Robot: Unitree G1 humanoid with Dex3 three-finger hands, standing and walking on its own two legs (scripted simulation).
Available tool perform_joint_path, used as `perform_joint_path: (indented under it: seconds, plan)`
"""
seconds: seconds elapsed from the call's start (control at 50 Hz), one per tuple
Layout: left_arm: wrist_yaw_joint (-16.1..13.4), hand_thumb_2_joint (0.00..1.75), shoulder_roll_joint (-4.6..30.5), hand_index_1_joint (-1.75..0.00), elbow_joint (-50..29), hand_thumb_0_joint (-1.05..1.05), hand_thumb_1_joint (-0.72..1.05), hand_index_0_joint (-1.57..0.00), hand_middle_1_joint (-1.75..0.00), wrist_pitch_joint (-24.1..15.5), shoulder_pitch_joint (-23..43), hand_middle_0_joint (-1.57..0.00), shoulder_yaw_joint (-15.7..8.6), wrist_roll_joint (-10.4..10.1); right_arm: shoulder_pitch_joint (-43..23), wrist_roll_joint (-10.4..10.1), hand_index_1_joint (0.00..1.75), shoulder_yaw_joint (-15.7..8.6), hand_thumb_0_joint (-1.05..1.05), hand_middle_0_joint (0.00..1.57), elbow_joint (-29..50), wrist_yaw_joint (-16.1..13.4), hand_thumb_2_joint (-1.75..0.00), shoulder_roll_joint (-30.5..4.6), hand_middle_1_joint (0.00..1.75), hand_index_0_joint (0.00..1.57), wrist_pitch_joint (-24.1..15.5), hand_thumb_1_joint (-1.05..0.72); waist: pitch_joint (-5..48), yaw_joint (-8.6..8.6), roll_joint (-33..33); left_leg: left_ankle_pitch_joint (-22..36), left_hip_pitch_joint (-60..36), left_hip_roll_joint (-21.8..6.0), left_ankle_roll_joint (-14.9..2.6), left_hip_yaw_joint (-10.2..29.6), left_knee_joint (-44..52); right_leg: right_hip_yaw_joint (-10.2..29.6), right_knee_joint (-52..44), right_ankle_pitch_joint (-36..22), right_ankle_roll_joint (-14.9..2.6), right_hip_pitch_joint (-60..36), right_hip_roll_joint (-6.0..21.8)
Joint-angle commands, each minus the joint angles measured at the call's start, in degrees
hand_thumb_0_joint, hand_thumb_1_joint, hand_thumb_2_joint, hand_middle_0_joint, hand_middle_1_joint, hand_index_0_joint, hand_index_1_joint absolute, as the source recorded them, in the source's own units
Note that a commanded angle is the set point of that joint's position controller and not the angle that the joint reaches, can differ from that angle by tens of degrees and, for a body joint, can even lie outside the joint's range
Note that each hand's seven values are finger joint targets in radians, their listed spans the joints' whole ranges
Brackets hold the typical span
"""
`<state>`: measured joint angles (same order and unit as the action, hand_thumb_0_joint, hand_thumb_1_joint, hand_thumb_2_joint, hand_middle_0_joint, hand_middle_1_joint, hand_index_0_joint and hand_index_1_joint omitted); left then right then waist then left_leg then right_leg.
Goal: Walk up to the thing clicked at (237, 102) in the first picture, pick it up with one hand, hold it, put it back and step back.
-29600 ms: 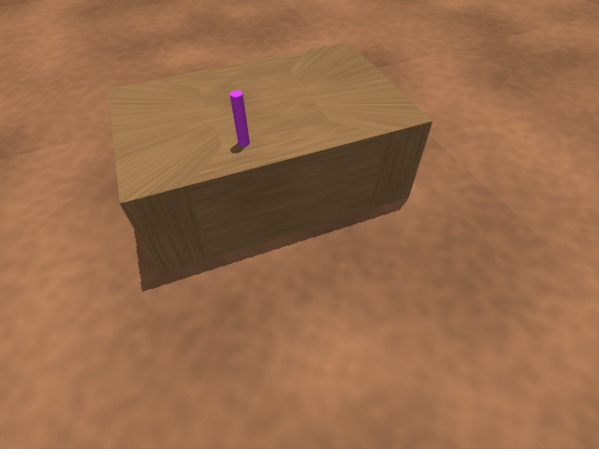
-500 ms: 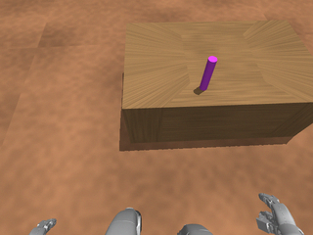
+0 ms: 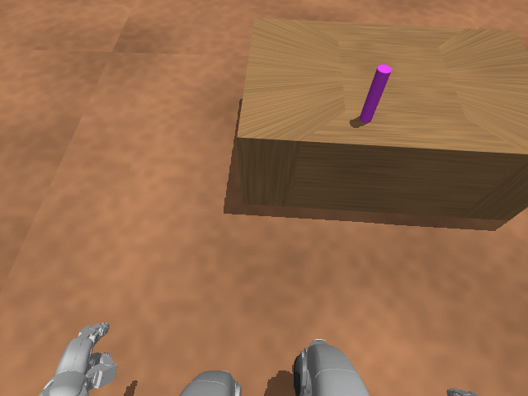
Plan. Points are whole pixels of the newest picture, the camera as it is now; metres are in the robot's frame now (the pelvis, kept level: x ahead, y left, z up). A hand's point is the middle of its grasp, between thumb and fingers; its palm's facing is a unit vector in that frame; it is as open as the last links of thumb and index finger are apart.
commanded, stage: step back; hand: right
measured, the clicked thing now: (374, 95) +0.95 -0.33 -0.23
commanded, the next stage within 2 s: stand in 1.46 s
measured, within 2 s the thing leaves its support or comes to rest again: neither
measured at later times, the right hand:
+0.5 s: hand out of the picture -0.06 -0.28 -0.14, palm faces +0.06 +0.94 -0.34, open 7.4 cm
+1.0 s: hand out of the picture -0.08 -0.29 -0.14, palm faces +0.05 +0.92 -0.39, open 7.4 cm
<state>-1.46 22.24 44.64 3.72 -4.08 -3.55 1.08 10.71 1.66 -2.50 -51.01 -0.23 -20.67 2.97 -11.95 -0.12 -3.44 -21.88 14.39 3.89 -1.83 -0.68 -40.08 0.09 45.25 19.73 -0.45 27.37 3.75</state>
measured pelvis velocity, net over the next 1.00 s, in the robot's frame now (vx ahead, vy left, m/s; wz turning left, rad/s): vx -0.12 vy -0.02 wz -0.04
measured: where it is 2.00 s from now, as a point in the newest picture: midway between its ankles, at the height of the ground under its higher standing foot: outside the picture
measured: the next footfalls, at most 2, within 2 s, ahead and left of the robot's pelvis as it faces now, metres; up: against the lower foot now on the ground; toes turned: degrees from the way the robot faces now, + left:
right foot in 0.32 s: -0.12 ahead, -0.13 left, +0.00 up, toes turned -4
left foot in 0.62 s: -0.10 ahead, +0.13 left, +0.00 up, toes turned -3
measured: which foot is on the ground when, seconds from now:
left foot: down 0.00-0.36, up 0.38-0.60, down 0.62-0.96, up 0.98-1.00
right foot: up 0.00-0.30, down 0.32-0.66, up 0.68-0.92, down 0.94-1.00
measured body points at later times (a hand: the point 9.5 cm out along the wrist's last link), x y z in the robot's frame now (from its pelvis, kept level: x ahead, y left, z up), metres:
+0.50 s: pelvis -0.13 -0.01 +0.02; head -0.11 -0.03 +0.47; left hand -0.09 +0.31 -0.09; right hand -0.06 -0.32 -0.12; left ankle -0.09 +0.14 -0.67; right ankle -0.16 -0.12 -0.71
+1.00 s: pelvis -0.12 -0.02 +0.01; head -0.10 -0.02 +0.46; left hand -0.01 +0.29 -0.10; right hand -0.09 -0.34 -0.11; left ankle -0.14 +0.13 -0.71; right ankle -0.09 -0.14 -0.71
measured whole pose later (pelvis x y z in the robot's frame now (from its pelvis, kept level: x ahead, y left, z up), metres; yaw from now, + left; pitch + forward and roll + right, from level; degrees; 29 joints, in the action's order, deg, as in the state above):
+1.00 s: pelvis -0.12 -0.02 +0.01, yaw -2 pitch -3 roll -1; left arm 0.7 21.1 55.8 -1.4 -8.6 -3.7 1.8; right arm 13.4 0.9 -3.2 -55.9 -0.6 -22.4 0.2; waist -4.7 1.2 1.8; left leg -24.6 13.9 -2.2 0.5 4.0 -40.6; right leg -2.2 34.5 14.7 -0.4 16.7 -0.2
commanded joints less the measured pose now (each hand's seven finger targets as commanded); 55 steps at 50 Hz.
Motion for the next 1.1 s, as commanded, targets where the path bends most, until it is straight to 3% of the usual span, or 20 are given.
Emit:
perform_joint_path:
  seconds: [0.0, 0.06, 0.14, 0.22, 0.28, 0.32, 0.36, 0.44, 0.52, 0.58, 0.6, 0.64, 0.66, 0.68, 0.74, 0.84, 0.9, 0.94, 0.98, 1.08]
  plan:
    - [-1.2, 0.90, 12.8, -0.30, -3.1, 0.00, 0.90, -0.20, -0.30, -0.8, 0.9, -0.20, -4.5, 0.2, -4.2, 1.5, 0.30, -5.0, 0.00, 0.20, 6.2, -0.7, -0.90, -19.8, 0.30, 0.20, -1.5, -0.90, 9.2, 1.06, 13.4, 15.1, 13.4, -26.1, -16.26, 27.8, 23.6, 8.7, 28.3, 15.5, -0.20, -4.7, -7.3]
    - [-0.5, 0.90, 11.2, -0.30, 0.6, 0.00, 0.90, -0.20, -0.30, -0.4, -5.7, -0.20, -4.3, -0.8, -8.1, 1.6, 0.30, -3.4, 0.00, 0.20, 7.3, -1.0, -0.90, -14.5, 0.30, 0.20, -1.6, -0.90, 7.3, -3.13, 9.1, 16.7, 8.8, -15.9, -8.89, 13.4, 20.6, 10.0, 32.0, 7.4, -0.52, 0.2, -10.4]
    - [-0.4, 0.90, 9.4, -0.30, 0.9, 0.00, 0.90, -0.20, -0.30, -2.0, -7.1, -0.20, -3.2, 0.1, -4.0, 0.4, 0.30, -3.4, 0.00, 0.20, 6.6, -0.6, -0.90, -12.5, 0.30, 0.20, -1.4, -0.90, 10.6, -0.45, 12.9, 20.2, -6.9, -16.2, -11.11, 12.3, 16.5, 6.5, 16.7, 8.7, 2.39, 1.8, -7.2]
    - [0.1, 0.90, 10.2, -0.30, 2.2, 0.00, 0.90, -0.20, -0.30, -4.1, -7.4, -0.20, -2.4, 0.3, -0.9, 0.9, 0.30, -4.7, 0.00, 0.20, 5.9, 0.0, -0.90, -15.2, 0.30, 0.20, -0.9, -0.90, 17.5, 3.01, 14.7, 3.7, -12.8, -16.7, -10.90, 12.8, 16.4, 1.0, -7.4, 11.5, 2.08, -6.0, -4.8]
    - [0.2, 0.90, 9.6, -0.30, 7.7, 0.00, 0.90, -0.20, -0.30, -5.3, -16.2, -0.20, -2.5, 0.9, -4.2, 0.5, 0.30, -4.6, 0.00, 0.20, 6.0, 0.2, -0.90, -15.8, 0.30, 0.20, 0.3, -0.90, 17.6, -1.58, 12.1, 2.6, -4.0, -15.1, -7.76, 9.2, 10.1, -0.9, -27.6, -0.2, -0.96, -18.4, -5.8]
    - [0.0, 0.90, 15.9, -0.30, 7.0, 0.00, 0.90, -0.20, -0.30, -5.6, -14.6, -0.20, -4.7, 2.4, -4.2, 0.0, 0.30, -2.7, 0.00, 0.20, 7.2, 0.5, -0.90, -9.9, 0.30, 0.20, -0.4, -0.90, 13.4, -1.79, -5.0, -5.3, 17.8, -4.9, -0.66, 4.2, -3.7, 24.8, -28.1, 7.3, -6.03, -23.5, 7.8]
    - [-0.1, 0.90, 21.1, -0.30, 3.4, 0.00, 0.90, -0.20, -0.30, -5.3, -3.2, -0.20, -5.5, 2.3, -8.1, 0.1, 0.30, -4.6, 0.00, 0.20, 6.3, -0.4, -0.90, -14.3, 0.30, 0.20, -0.4, -0.90, 3.7, -2.54, -8.4, -7.5, 8.2, -5.9, 2.61, 11.7, -17.7, 34.8, -34.5, 26.3, -15.68, 5.6, 20.8]
    - [-0.1, 0.90, 12.7, -0.30, 4.1, 0.00, 0.90, -0.20, -0.30, -6.1, -4.0, -0.20, -3.8, 1.6, -3.1, -1.1, 0.30, -3.0, 0.00, 0.20, 2.5, 0.1, -0.90, -11.2, 0.30, 0.20, -1.9, -0.90, 6.5, -0.35, -3.5, -0.3, 11.4, -0.2, 2.41, 8.0, -14.9, 11.2, -24.2, -8.8, -8.31, -10.3, 6.9]
    - [0.8, 0.90, 15.3, -0.30, 4.5, 0.00, 0.90, -0.20, -0.30, -5.6, -8.4, -0.20, -4.8, 2.2, -4.4, -0.1, 0.30, -2.7, 0.00, 0.20, 2.7, 0.4, -0.90, -11.3, 0.30, 0.20, -3.4, -0.90, 8.2, -4.05, -9.9, -5.4, 11.4, -2.7, 3.22, 1.8, -0.6, 12.5, -23.5, 0.7, -8.89, -18.8, 8.5]
    - [1.2, 0.90, 14.6, -0.30, 3.6, 0.00, 0.90, -0.20, -0.30, -4.5, -6.3, -0.20, -4.1, 1.4, 1.0, 0.0, 0.30, -3.4, 0.00, 0.20, 0.1, 0.3, -0.90, -10.5, 0.30, 0.20, -4.9, -0.90, 10.6, -1.31, -7.6, 2.6, -0.9, -1.3, 2.38, -2.0, 16.9, 9.3, -16.5, -4.9, -7.68, -16.5, 7.8]
    - [1.3, 0.90, 12.0, -0.30, 3.6, 0.00, 0.90, -0.20, -0.30, -4.2, -7.6, -0.20, -2.8, 1.3, 2.9, 0.1, 0.30, -4.1, 0.00, 0.20, -1.2, -0.1, -0.90, -11.5, 0.30, 0.20, -5.5, -0.90, 12.6, -0.69, -3.5, 6.3, -8.7, -2.0, 1.72, 1.9, 19.0, 7.2, -9.9, -8.1, -5.93, -12.5, 5.5]
    - [1.5, 0.90, 6.5, -0.30, 2.5, 0.00, 0.90, -0.20, -0.30, -4.1, -6.3, -0.20, -1.2, 0.0, 5.4, 1.0, 0.30, -5.6, 0.00, 0.20, -1.1, -0.5, -0.90, -18.6, 0.30, 0.20, -6.5, -0.90, 14.4, 0.74, 13.3, -2.0, -17.3, -21.4, -6.79, 32.8, 24.9, -1.5, 6.1, 9.9, -0.95, 6.4, -4.6]
    - [0.9, 0.90, 12.4, -0.30, 2.8, 0.00, 0.90, -0.20, -0.30, -4.1, -1.2, -0.20, -2.9, 0.7, 6.3, 0.4, 0.30, -6.6, 0.00, 0.20, -1.4, -0.3, -0.90, -22.4, 0.30, 0.20, -6.3, -0.90, 10.5, 3.24, 10.8, -9.2, -7.5, -26.0, -13.50, 37.9, 26.6, 4.5, 9.5, 14.8, -1.50, 4.0, -1.3]
    - [1.1, 0.90, 14.2, -0.30, 2.7, 0.00, 0.90, -0.20, -0.30, -4.3, -0.8, -0.20, -3.1, 0.6, 4.9, 0.5, 0.30, -6.4, 0.00, 0.20, -1.3, -0.4, -0.90, -20.7, 0.30, 0.20, -6.2, -0.90, 7.4, 2.30, 8.0, -9.8, -4.0, -24.9, -13.95, 34.6, 26.6, 6.1, 11.2, 13.6, -1.72, 3.0, -0.6]
    - [2.0, 0.90, 11.8, -0.30, 4.6, 0.00, 0.90, -0.20, -0.30, -4.7, -5.0, -0.20, -2.8, 0.2, 1.7, 0.6, 0.30, -4.6, 0.00, 0.20, -0.1, -0.5, -0.90, -15.2, 0.30, 0.20, -6.9, -0.90, 6.4, -0.72, 10.5, 2.0, -6.1, -16.5, -7.37, 19.2, 24.0, 4.2, 7.5, 5.7, -1.62, 3.5, 0.3]
    - [2.6, 0.90, 10.0, -0.30, 5.7, 0.00, 0.90, -0.20, -0.30, -5.0, -3.2, -0.20, -2.6, 0.3, 1.7, 0.7, 0.30, -4.3, 0.00, 0.20, 0.0, -0.2, -0.90, -15.0, 0.30, 0.20, -6.2, -0.90, 7.4, 1.11, 14.3, 4.5, 0.9, -14.6, -7.55, 13.4, 22.1, -0.7, -6.0, 3.4, -0.33, -8.1, -2.0]
    - [1.6, 0.90, 9.3, -0.30, 9.3, 0.00, 0.90, -0.20, -0.30, -6.0, -8.4, -0.20, -3.0, 0.1, -2.8, -0.4, 0.30, -2.8, 0.00, 0.20, 1.1, -0.2, -0.90, -12.1, 0.30, 0.20, -4.6, -0.90, 10.5, -3.22, 10.9, 8.0, 8.7, -11.2, -4.08, 7.6, 10.9, -3.0, -19.8, -7.2, -0.23, -23.8, -4.7]
    - [0.6, 0.90, 14.5, -0.30, 9.6, 0.00, 0.90, -0.20, -0.30, -6.9, -10.4, -0.20, -4.2, 1.2, -0.5, -1.3, 0.30, -0.9, 0.00, 0.20, 1.7, -0.5, -0.90, -6.6, 0.30, 0.20, -4.5, -0.90, 14.2, -3.70, -5.1, 0.1, 15.5, -3.2, 0.71, 4.5, -5.2, 17.9, -26.7, -8.5, -3.75, -29.5, 8.4]
    - [0.8, 0.90, 17.8, -0.30, 6.7, 0.00, 0.90, -0.20, -0.30, -6.8, -1.6, -0.20, -4.2, 1.0, 2.7, -0.7, 0.30, -2.3, 0.00, 0.20, -1.2, -1.3, -0.90, -11.3, 0.30, 0.20, -3.7, -0.90, 12.1, -1.44, -3.7, -12.5, 7.8, -4.3, 2.19, 6.7, -11.1, 28.9, -29.2, 3.5, -13.31, -13.8, 19.0]
    - [0.8, 0.90, 13.9, -0.30, 7.7, 0.00, 0.90, -0.20, -0.30, -7.0, 0.6, -0.20, -2.9, 0.6, 3.0, -1.0, 0.30, -1.8, 0.00, 0.20, -4.3, -0.7, -0.90, -10.8, 0.30, 0.20, -4.0, -0.90, 11.7, -0.58, -5.5, -5.1, 4.3, -5.1, 1.75, 4.3, -3.4, 13.7, -23.5, -12.9, -8.69, -13.1, 11.6]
